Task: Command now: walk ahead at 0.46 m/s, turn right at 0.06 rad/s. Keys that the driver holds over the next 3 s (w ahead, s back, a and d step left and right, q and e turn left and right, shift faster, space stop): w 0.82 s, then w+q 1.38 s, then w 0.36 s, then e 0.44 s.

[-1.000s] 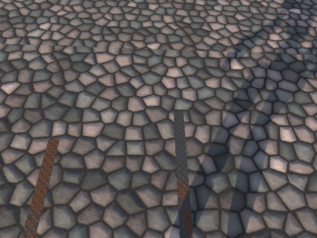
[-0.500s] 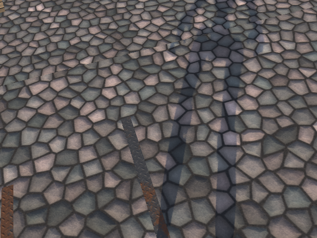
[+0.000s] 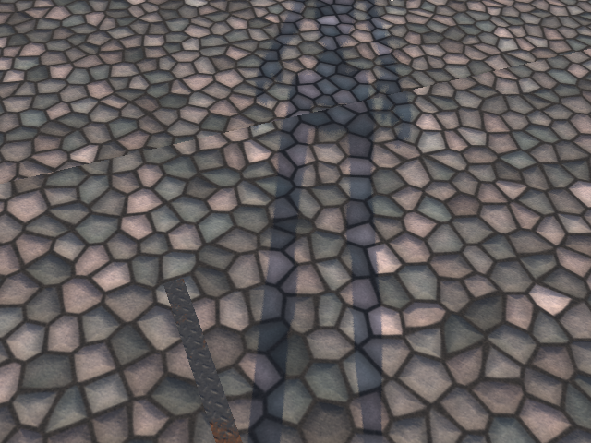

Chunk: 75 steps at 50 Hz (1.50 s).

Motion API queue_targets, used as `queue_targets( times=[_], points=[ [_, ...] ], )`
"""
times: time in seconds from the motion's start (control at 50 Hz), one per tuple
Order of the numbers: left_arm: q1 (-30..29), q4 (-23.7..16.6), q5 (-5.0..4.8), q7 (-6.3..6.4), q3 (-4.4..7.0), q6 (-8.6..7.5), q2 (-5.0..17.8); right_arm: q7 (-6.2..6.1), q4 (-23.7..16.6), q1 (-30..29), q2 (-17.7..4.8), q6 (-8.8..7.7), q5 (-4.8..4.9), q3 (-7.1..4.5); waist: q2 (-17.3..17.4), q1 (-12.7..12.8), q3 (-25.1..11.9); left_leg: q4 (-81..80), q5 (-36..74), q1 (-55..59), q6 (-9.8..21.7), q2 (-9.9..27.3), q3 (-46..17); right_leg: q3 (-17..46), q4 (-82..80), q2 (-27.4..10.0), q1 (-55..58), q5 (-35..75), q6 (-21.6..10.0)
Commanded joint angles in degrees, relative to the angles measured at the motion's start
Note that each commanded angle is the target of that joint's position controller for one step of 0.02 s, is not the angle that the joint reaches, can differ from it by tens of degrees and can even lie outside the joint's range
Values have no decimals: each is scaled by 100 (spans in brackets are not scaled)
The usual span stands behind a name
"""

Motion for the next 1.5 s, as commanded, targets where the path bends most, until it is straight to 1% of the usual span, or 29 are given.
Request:
queue_targets(
  times=[0.02, 0.18, 0.24, 0.28, 0.3, 0.32, 0.34, 0.36, 0.4, 0.5, 0.7, 0.78, 0.82, 0.84, 0.86, 0.88, 0.9, 0.94, 1.02, 1.14, 1.24, 1.3, 1.32, 1.34, 1.36, 1.38, 1.44, 1.46, 1.5],
  points=[
    [-553, -549, 43, -5, 48, -95, 236, -63, -309, -134, -912, -74, 36, -200, 771, -26, 321, -1228, 1176, 590, 962, 1383, -1304, 23, -615, -259, -1193, 615, 170],
    [-1817, -832, -63, -204, -49, -210, 93, -136, 111, 484, -1145, 76, 146, -223, 751, -361, 581, -1139, 1742, 767, 759, 1494, -733, -168, -2852, 23, -356, 1863, 49],
    [-1671, -828, -46, -252, 33, -232, 304, -171, 184, 468, -1272, 158, 154, -274, 824, -100, 415, -634, 2976, 1280, 603, 1649, -690, -227, -3119, 178, 86, 1313, -230],
    [-462, -500, -17, -177, 230, -204, 657, -203, 162, 350, -1302, 225, 131, -271, 825, 597, -409, 858, 4645, 1116, 401, 1346, -364, -499, -3309, 462, 1852, 1288, -550],
    [582, -283, 21, -104, 329, -168, 948, -220, 40, 336, -1106, 220, 24, -176, 555, 1025, -1221, 2371, 3514, 19, 226, 1122, -258, 221, -2999, -257, 3681, 1401, -858],
    [978, -177, 106, -97, 436, -162, 1555, -171, -121, 1134, -307, 111, -12, 66, -1065, 623, -2151, 4710, -388, -2298, -190, 58, -134, 3059, -3289, -1839, 5834, 426, -1823],
    [1075, -144, 26, -102, 312, -140, 995, -124, 0, 920, -744, -18, 104, -8, -1076, 845, -2449, 5456, -1828, -2985, -186, 15, -851, 4254, -4134, -1995, 5807, -380, -1949],
    [623, -148, 7, -77, 219, -130, 769, -88, -204, 261, -1119, -84, 262, -126, -707, 814, -1299, 5629, -1500, -3467, -141, 350, -737, 3335, -4273, -1764, 4992, -418, -1651],
    [-37, -164, 57, -91, 128, -125, 520, -102, -346, -341, -1004, -110, 145, -108, 50, 467, -294, 4997, -662, -3180, -149, 803, -480, 2096, -4569, -1279, 3316, 579, -1399],
    [-284, 33, 45, -108, 134, -301, 511, -140, -302, -196, -649, 147, 33, -71, -99, -3, 105, 4053, 43, -2582, -398, 1074, -411, 1028, -5289, -943, 2011, 1528, -1472],
    [631, 635, -60, 14, 206, -128, 886, 65, -876, -2108, -544, -4, 100, 4, 34, 644, 526, 1158, 1846, -2659, -302, 730, -193, 397, -5136, -976, 2919, 1498, -1108],
    [619, 773, -68, 71, 247, 11, 1003, 139, -900, -1856, -752, -41, 81, -80, -145, 359, 281, 793, 958, -2098, 9, 491, -43, 453, -4410, -1163, 3569, 2713, -887],
    [529, 734, -3, 102, 157, 59, 817, 57, -498, -372, -1195, -36, 47, -311, 3, -369, -742, 764, 1125, 167, 359, 442, 32, 21, -2543, -654, 2956, 3610, -580],
    [965, 517, 86, 97, -15, -18, 327, 15, -400, 406, -1786, -11, -67, -442, 1027, -382, -1753, 888, 978, 2421, 1097, 1840, -2023, -343, -370, -20, 1040, 1782, -195],
    [1205, 574, 81, 61, -92, -145, 123, 59, -283, 640, -1707, 24, 34, -423, 1939, -312, -2206, -46, -60, 3240, 1625, 2371, -4142, 140, 786, 644, -370, -1763, -6],
    [674, 488, -46, 10, 46, -239, 698, 61, -335, 406, -1270, 35, 109, -287, 1404, -414, -1543, -282, -748, 2865, 1390, 2194, -3883, 446, 1274, 284, -1059, -1676, -57],
    [199, 346, -117, -8, 67, -304, 781, 50, -421, -19, -1143, 48, 99, -247, 1051, -329, -808, -395, -504, 2078, 1220, 1990, -3169, 288, 1164, 29, -1253, -1137, -111],
    [-86, 281, 39, 32, 80, -315, 681, 51, -536, -522, -937, 61, -7, -191, 586, -12, -155, -669, 612, 732, 1122, 1580, -2321, 210, 508, -313, -808, -364, -57],
    [-52, 230, 126, 71, 48, -174, 413, -16, -521, -563, -960, 14, 35, -226, 727, 259, -67, -1098, 1324, -93, 1278, 1297, -1732, 156, -353, -329, -266, 136, 234],
    [-1379, -130, 77, 16, -36, -235, 230, -189, -322, -27, -1215, 92, 119, -338, 701, -142, 240, -1054, 990, -387, 961, 988, -1346, 159, -2576, 15, 108, 1907, 423],
    [-1794, -290, 3, -82, 38, -345, 475, -250, -224, 285, -1226, 201, 163, -372, 794, -176, 237, -479, 596, 70, 814, 1219, -1953, 347, -3290, 153, 540, 1666, 287],
    [-930, -67, 20, -46, 186, -407, 725, -250, -286, 177, -1030, 272, 119, -328, 905, 305, -139, 446, 962, -18, 552, 939, -2044, 166, -3664, 163, 1876, 1153, -33],
    [-137, 31, 111, 2, 276, -430, 985, -224, -394, 124, -710, 260, 63, -207, 542, 676, -844, 1775, 628, -562, 353, 581, -1709, 769, -3535, -541, 3208, 957, -365],
    [527, 170, 160, 35, 426, -343, 1497, -222, -568, 725, -292, 195, 142, -81, -962, 589, -1700, 3708, -1113, -2476, -73, -232, -843, 2893, -3767, -1852, 5259, -19, -1164],
    [613, 240, 60, -10, 357, -292, 1177, -230, -595, 810, -640, 158, 227, -124, -1418, 578, -1648, 4775, -2067, -3444, -146, 16, -909, 4154, -4253, -2212, 5284, -1199, -1377],
    [318, 164, 39, -3, 241, -275, 749, -232, -583, 374, -1078, 181, 255, -253, -766, 655, -880, 5161, -1592, -3713, -163, 286, -996, 3451, -4380, -1974, 4623, -1404, -1155],
    [-367, 195, 115, 13, 105, -235, 331, -192, -727, -181, -940, 280, 149, -303, -391, 338, 46, 4751, -615, -3259, -236, 786, -773, 1656, -4737, -1349, 3012, 187, -890],
    [-115, 43, 402, 158, -242, -421, -563, 157, -346, 132, -20, 26, -807, 109, -597, 341, -115, 4862, -332, -3266, -106, 674, -623, 1527, -5017, -1288, 2909, -151, -1125],
    [-141, 45, 417, 190, -169, -465, -255, 363, -320, -169, -146, -72, -582, 37, -289, 311, 116, 4365, -100, -3409, -89, 688, -579, 1110, -5294, -1269, 2727, 84, -1149]
  ],
)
